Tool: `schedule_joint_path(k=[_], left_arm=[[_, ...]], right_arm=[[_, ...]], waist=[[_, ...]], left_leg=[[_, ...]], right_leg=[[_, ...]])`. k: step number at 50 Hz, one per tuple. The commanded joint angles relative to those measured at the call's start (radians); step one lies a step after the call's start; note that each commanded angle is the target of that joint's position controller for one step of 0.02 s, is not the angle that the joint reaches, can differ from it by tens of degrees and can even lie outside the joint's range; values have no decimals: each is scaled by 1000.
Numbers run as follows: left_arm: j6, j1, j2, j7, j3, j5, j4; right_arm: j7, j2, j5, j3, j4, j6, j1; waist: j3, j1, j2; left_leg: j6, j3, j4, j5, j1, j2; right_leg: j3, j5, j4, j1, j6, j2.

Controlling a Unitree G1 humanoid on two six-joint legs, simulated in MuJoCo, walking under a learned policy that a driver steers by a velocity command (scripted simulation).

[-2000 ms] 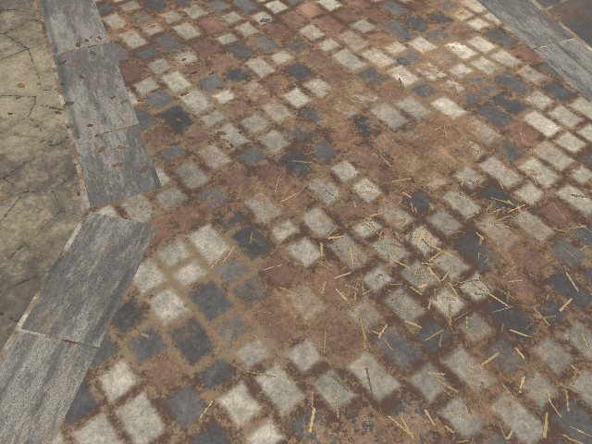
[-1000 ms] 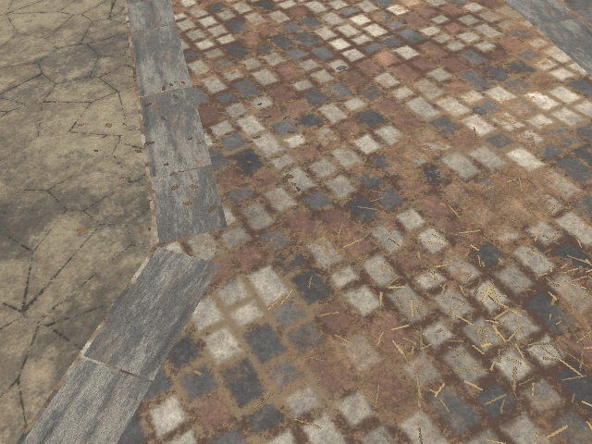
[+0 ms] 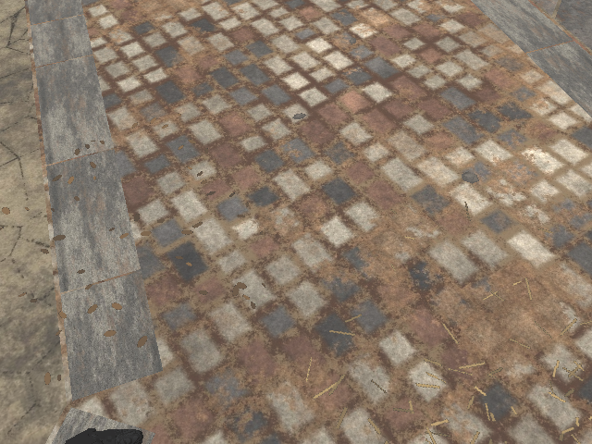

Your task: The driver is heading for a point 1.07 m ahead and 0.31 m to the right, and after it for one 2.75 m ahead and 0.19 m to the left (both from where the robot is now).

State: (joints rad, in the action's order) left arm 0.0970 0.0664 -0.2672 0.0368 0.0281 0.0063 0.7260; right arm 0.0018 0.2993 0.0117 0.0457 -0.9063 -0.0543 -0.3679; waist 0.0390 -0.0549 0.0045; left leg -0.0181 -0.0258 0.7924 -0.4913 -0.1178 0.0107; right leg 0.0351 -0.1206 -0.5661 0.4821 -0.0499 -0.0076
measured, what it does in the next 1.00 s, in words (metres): walks ahead, turning right: left foot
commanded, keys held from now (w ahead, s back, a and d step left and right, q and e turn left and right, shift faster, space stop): w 0.36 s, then w+e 0.64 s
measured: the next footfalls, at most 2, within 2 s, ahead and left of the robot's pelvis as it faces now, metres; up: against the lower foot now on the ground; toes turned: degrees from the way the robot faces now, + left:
left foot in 0.50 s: +0.44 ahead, +0.14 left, +0.00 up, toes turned +0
right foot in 1.04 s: +0.67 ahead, -0.15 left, +0.00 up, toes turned -22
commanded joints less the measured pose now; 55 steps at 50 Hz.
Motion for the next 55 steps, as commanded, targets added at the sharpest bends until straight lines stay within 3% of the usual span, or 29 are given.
schedule_joint_path(k=[1, 2, 3, 4, 7, 10, 14, 17, 20, 22, 23, 24, 25, 26, 27, 28, 29, 30, 32, 36, 41, 46, 49, 50, 51, 52, 53, 54, 55], left_arm=[[-2, 304, -166, -8, 53, 0, 20], [-2, 236, -155, -9, 48, -4, 9], [-1, 196, -136, -7, 44, -10, 5], [5, 180, -122, -6, 39, -21, 4], [17, 176, -127, -5, 43, -7, 23], [13, 212, -153, -17, 52, -5, 50], [2, 259, -168, -30, 54, 2, 80], [-8, 319, -178, -33, 57, 9, 116], [-26, 348, -181, -40, 61, 16, 143], [-36, 334, -196, -46, 68, 18, 145], [-40, 311, -207, -48, 71, 18, 141], [-44, 299, -191, -48, 64, 13, 135], [-42, 294, -141, -49, 43, -5, 110], [-25, 433, -14, -44, 8, 2, 97], [-11, 400, -96, -43, 26, 23, 114], [-7, 317, -165, -43, 49, 46, 85], [-8, 269, -160, -48, 51, 44, 72], [-14, 246, -148, -52, 55, 29, 69], [-41, 288, -109, -50, 59, 28, 78], [-74, 238, -72, -49, 57, 20, 38], [-60, 98, -48, -20, 47, 16, -11], [-62, -42, -47, 10, 40, 16, -88], [-69, -9, -84, 20, 59, 15, -111], [-73, 63, -111, 19, 75, 16, -100], [-75, 200, -152, 13, 101, 19, -67], [-83, 375, -223, -5, 138, 21, -20], [-80, 364, -347, -18, 158, 31, -16], [-59, 380, -286, -10, 133, 17, -59], [-42, 347, -216, -6, 112, 8, -52]], right_arm=[[10, 142, 35, 20, 99, -54, 23], [5, 131, 28, 17, 110, -58, 75], [2, 120, 9, 20, 115, -55, 103], [3, 107, 3, 21, 112, -47, 86], [0, 61, 1, 14, 101, -18, 67], [-2, 53, -10, 11, 136, -11, 169], [11, 30, -6, 1, 168, -26, 301], [24, 30, 2, -2, 197, -34, 391], [39, 47, 4, 2, 229, -45, 444], [43, 74, 2, 12, 222, -53, 402], [40, 95, 1, 24, 205, -57, 335], [32, 136, -1, 47, 161, -58, 194], [20, 200, -16, 69, 126, -57, 14], [17, 277, -22, 89, 104, -44, -59], [17, 179, -15, 62, 113, -43, -56], [15, 131, -11, 47, 118, -44, 13], [14, 106, -11, 39, 124, -47, 84], [16, 73, -15, 31, 121, -50, 136], [18, 51, -26, 29, 113, -63, 187], [8, 87, -26, 44, 82, -76, 192], [-10, 126, -22, 55, 60, -58, 155], [-14, 160, -1, 68, 31, -24, 80], [-19, 194, 13, 79, 36, -2, 101], [-21, 206, 17, 83, 41, 6, 112], [-23, 206, 23, 82, 47, 13, 133], [-25, 180, 10, 70, 58, 9, 130], [-11, 23, -36, 22, 115, -14, 41], [3, 67, -2, 20, 133, -59, 112], [13, 132, 39, 36, 163, -85, 225]], waist=[[-227, 154, -155], [-154, 125, -71], [-96, 102, -44], [-90, 72, -68], [-68, 40, -70], [-20, 59, -50], [10, 103, -56], [32, 134, -56], [46, 128, -61], [21, 91, -78], [-18, 48, -88], [-110, -21, -74], [-262, -90, -9], [-404, -38, 246], [-401, -69, 212], [-246, -60, 158], [-162, -29, 108], [-96, -4, 79], [-63, 47, 120], [-2, 64, 71], [25, 18, 34], [68, -25, 25], [15, 27, 67], [-35, 73, 81], [-106, 156, 69], [-195, 235, 5], [-250, 119, -282], [-406, 162, -190], [-271, 187, -119]], left_leg=[[-38, -90, 495, 0, -640, -35], [-35, -60, 454, 92, -612, -84], [-26, -51, 398, 149, -582, -113], [-22, -60, 368, 187, -518, -138], [6, -42, 286, 235, -487, -149], [33, -33, 128, 366, -558, -155], [31, 1, -119, 564, -518, -122], [21, 13, -213, 590, -515, -99], [-7, -6, -277, 515, -527, -86], [-25, -1, -308, 449, -447, -65], [-39, 21, -328, 428, -336, -39], [-64, 40, -343, 447, -125, -24], [-119, -91, -290, 461, 181, -162], [-259, -523, -358, 262, 547, -410], [-251, -654, -463, 134, 506, -422], [-203, -504, -491, 121, 380, -392], [-179, -387, -518, 189, 247, -360], [-166, -296, -559, 256, 132, -324], [-157, -168, -618, 351, 6, -284], [-178, -12, -676, 480, -41, -285], [-152, 139, -684, 542, 22, -257], [-135, 198, -633, 619, 185, -305], [-103, 240, -480, 999, 247, -313], [-93, 253, -361, 1142, 244, -306], [-68, 277, -173, 1179, 191, -275], [-22, 281, 104, 971, -14, -235], [45, 237, 471, 40, -496, -45], [39, -26, 625, -119, -639, 25], [7, -62, 615, -25, -732, -31]], right_leg=[[-585, -219, 270, -731, -202, -339], [-479, -92, 288, -601, -186, -303], [-409, 11, 318, -493, -185, -272], [-356, 103, 338, -430, -178, -250], [-254, 169, 407, -353, -195, -222], [-192, 193, 447, -355, -195, -212], [-107, 164, 462, -366, -154, -171], [-105, 147, 445, -432, -152, -197], [-142, 199, 386, -524, -139, -242], [-169, 280, 326, -554, -123, -253], [-164, 401, 253, -542, -110, -238], [-132, 478, 98, -489, -84, -185], [-94, 292, -172, -306, -47, -122], [-40, -271, -536, 104, 28, 46], [-174, -466, -679, 204, 25, 28], [-177, -393, -716, 267, 15, -20], [-150, -307, -689, 247, 15, -68], [-145, -243, -643, 215, 18, -96], [-150, -175, -599, 110, 25, -134], [-150, -64, -506, 170, 47, -153], [-81, 151, -230, 173, 42, -131], [-13, 100, -91, 218, 6, -106], [56, -37, -72, 106, -45, -36], [82, -80, -72, 5, -69, 5], [98, -47, -15, -182, -102, 52], [1, -14, 27, -485, -148, 32], [-532, -127, 87, -829, -322, -233], [-884, -294, 267, -910, -406, -340], [-753, -230, 299, -837, -340, -317]])
Velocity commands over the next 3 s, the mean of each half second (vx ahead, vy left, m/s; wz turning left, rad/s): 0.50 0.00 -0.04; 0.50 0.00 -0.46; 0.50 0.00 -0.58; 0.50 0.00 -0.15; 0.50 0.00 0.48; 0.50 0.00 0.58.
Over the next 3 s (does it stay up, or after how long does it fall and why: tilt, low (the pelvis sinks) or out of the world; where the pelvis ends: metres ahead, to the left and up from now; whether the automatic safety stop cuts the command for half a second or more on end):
stays up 1.49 -0.47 0.00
